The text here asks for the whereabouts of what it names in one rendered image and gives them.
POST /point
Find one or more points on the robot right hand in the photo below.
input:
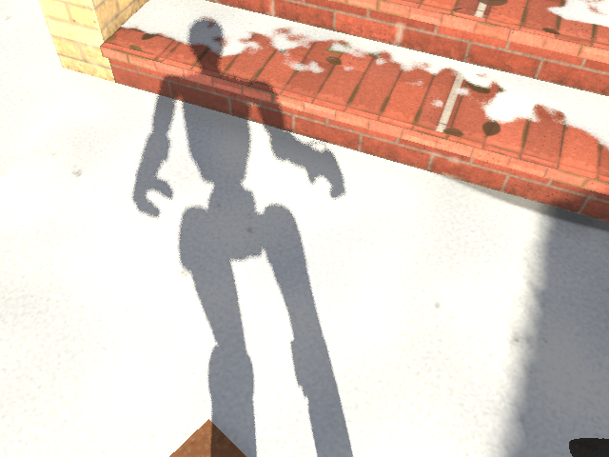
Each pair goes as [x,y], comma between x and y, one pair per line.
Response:
[589,447]

